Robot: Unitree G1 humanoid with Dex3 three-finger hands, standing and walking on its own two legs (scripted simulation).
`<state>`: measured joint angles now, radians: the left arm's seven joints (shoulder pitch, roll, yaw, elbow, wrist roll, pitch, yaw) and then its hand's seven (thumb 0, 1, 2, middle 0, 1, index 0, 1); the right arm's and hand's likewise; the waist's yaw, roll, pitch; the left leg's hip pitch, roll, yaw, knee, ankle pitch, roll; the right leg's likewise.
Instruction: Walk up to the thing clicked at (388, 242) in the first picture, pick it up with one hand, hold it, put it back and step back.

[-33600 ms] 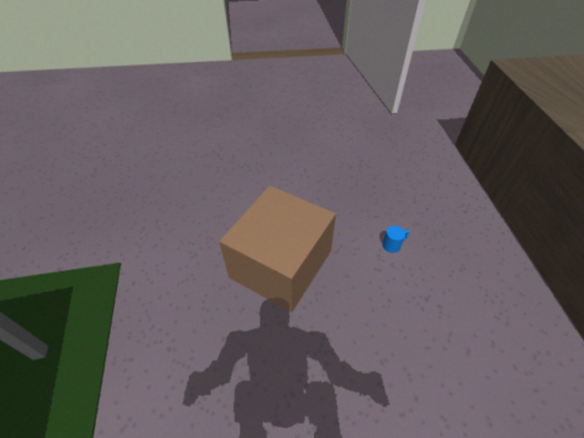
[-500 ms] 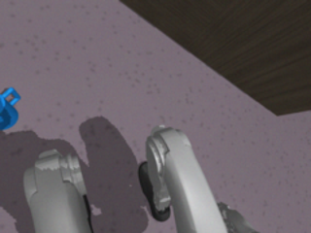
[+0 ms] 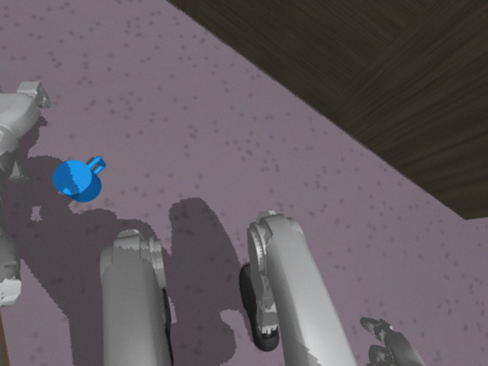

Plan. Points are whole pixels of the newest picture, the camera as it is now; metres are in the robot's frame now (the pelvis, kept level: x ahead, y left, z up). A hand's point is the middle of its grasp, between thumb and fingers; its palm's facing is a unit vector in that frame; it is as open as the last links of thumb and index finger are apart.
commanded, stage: withdraw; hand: left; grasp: from above
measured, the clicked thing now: (84, 176) +0.48 +0.27 -0.34
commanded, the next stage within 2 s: home in 0.16 s
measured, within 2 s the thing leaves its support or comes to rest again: neither
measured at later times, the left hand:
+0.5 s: hand (38, 148) +0.49 +0.31 -0.19, palm faces -0.35 -0.10 -0.93, open 13.1 cm
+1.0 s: hand out of the picture +0.32 +0.27 +0.03, palm faces -0.17 -0.77 -0.61, open 7.6 cm
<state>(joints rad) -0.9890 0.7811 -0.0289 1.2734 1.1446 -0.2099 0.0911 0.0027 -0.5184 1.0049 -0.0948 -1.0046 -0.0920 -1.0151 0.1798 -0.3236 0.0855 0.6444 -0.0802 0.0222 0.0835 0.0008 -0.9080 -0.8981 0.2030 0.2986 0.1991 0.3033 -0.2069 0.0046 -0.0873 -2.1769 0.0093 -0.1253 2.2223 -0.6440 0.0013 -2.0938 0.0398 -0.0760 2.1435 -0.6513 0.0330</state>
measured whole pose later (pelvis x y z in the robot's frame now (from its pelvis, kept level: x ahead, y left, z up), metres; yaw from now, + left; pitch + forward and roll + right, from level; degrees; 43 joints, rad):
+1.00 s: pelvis +0.02 +0.00 +0.13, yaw +4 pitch +30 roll -6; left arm -0.18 0.44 0.05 0.41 0.36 0.16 0.03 0.01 0.84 0.89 -0.21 -0.31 -0.21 -0.31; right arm 0.09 -0.27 -0.01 0.57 0.02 -0.02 0.02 0.01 -0.90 -0.90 0.20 0.30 0.20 0.30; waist -0.06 0.03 -0.19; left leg -1.71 0.01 -0.09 1.81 -0.63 0.00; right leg -1.64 0.02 -0.05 1.75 -0.64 0.02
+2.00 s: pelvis +0.09 +0.01 +0.33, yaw +9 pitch +10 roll -3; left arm 0.51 0.23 0.03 -0.13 -0.05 0.46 0.02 0.01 0.91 0.90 -0.20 -0.30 -0.20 -0.30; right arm 0.27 -0.22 0.04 0.50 0.00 -0.23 -0.18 0.01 -0.90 -0.90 0.21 0.30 0.20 0.30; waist -0.03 0.05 -0.16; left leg -0.70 0.01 -0.07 1.02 -0.49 0.00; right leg -0.63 0.01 -0.05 0.94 -0.48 0.02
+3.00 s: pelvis +0.09 +0.01 +0.33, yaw +8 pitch +10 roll -3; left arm 0.50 0.23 0.02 -0.13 -0.05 0.45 0.02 0.01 0.91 0.90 -0.20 -0.30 -0.20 -0.30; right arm 0.29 -0.22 0.03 0.53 0.00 -0.23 -0.18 0.01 -0.90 -0.90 0.21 0.30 0.20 0.30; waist -0.04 0.05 -0.16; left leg -0.70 0.02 -0.07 1.02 -0.50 0.00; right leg -0.63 0.01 -0.04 0.95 -0.49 0.01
